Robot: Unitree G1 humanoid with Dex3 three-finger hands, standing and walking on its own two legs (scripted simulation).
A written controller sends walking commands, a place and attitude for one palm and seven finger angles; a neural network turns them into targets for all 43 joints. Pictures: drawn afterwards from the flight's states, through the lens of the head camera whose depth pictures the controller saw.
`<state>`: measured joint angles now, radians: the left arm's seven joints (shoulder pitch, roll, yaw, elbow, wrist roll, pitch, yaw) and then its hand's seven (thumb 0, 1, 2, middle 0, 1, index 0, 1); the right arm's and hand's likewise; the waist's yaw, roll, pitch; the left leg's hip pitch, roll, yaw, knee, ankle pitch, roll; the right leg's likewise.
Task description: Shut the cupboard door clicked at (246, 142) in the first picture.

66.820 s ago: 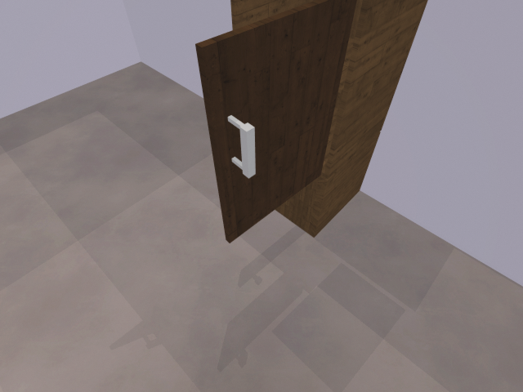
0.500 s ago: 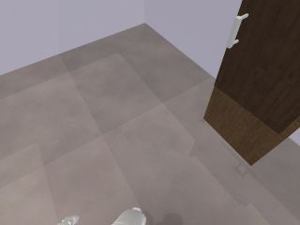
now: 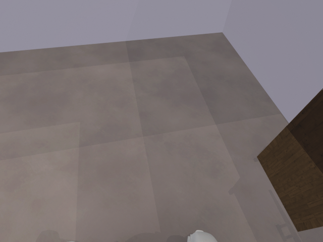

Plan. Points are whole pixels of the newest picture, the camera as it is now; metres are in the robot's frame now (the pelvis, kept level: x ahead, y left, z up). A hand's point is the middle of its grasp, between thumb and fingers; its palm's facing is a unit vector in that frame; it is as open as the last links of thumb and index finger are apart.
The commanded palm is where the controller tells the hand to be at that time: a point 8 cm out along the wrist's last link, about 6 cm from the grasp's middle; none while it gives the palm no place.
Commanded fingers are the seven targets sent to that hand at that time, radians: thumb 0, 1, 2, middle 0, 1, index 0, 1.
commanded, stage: walk to a spot facing it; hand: left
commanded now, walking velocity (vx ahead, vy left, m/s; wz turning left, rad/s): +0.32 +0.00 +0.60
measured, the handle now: out of the picture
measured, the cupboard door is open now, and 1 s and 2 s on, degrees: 3 3 3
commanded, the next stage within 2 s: turn to face it in 0.52 s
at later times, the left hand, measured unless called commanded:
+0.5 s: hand out of the picture +0.08 +0.15 -0.17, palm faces +0.38 -0.91 -0.19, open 7.4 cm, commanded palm none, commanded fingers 0.00 0.90 0.90 -0.20 -0.30 -0.20 -0.30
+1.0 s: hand (93, 202) +0.24 +0.22 -0.17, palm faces +0.34 -0.91 -0.23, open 7.4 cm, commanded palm none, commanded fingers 0.00 0.90 0.90 -0.20 -0.30 -0.20 -0.30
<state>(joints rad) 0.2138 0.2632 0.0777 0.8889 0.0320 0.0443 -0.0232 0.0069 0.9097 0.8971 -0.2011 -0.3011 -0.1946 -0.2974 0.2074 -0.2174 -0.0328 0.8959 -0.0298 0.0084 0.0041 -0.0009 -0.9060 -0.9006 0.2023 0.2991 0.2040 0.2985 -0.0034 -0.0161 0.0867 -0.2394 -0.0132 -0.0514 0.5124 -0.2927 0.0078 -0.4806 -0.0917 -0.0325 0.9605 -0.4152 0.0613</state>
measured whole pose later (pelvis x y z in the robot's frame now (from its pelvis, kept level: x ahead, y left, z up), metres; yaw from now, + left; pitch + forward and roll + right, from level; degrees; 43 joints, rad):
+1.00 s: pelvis +0.26 +0.03 -0.01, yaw +17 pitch +0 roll +1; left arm 0.27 0.18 0.05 0.93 0.04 0.04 -0.01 0.00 0.91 0.90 -0.20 -0.30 -0.19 -0.30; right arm 0.15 -0.17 -0.02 0.95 -0.01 0.03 -0.01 0.00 -0.91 -0.90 0.20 0.30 0.21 0.30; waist 0.03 0.01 0.04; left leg -0.28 0.06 0.19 0.63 -0.36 0.02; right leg -0.31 -0.02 -0.02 0.61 -0.30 0.01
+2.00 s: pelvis +0.32 +0.06 +0.00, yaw -17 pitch +1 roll +0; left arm 0.21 0.21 0.05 0.88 0.03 0.06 -0.01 0.00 0.90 0.90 -0.21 -0.30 -0.20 -0.30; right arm 0.15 -0.24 -0.04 0.86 0.00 0.04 -0.02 0.00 -0.91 -0.90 0.20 0.30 0.20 0.30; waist 0.01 -0.02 0.08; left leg -0.39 0.04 0.01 0.74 -0.38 -0.08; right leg -0.29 0.03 0.11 0.55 -0.27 0.00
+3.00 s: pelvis +0.36 +0.05 +0.01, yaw -53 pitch +1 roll -2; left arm 0.17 0.28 0.09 0.89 0.02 0.09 -0.04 0.00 0.91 0.90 -0.20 -0.30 -0.19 -0.30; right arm 0.22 -0.20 -0.01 0.87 -0.03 0.01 -0.03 0.00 -0.91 -0.90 0.20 0.30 0.20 0.30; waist 0.01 -0.02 0.08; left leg -0.23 0.11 0.13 0.49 -0.27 -0.01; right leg -0.47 0.00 -0.01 1.07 -0.47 0.05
